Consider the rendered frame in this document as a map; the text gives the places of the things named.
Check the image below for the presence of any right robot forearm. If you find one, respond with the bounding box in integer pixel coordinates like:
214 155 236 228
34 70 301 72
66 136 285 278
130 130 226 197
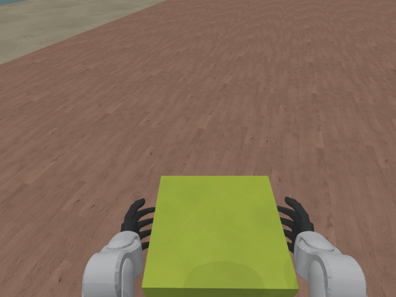
294 231 368 297

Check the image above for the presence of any carton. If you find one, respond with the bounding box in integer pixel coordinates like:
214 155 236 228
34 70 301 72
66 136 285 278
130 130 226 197
142 176 299 297

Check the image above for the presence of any right robot hand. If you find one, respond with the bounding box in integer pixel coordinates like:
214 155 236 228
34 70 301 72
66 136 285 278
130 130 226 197
277 197 314 254

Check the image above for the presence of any left robot forearm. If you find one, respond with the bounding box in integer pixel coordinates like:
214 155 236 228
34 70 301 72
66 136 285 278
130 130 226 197
82 231 144 297

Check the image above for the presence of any left robot hand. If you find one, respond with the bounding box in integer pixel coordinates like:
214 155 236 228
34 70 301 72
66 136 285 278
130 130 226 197
120 198 155 250

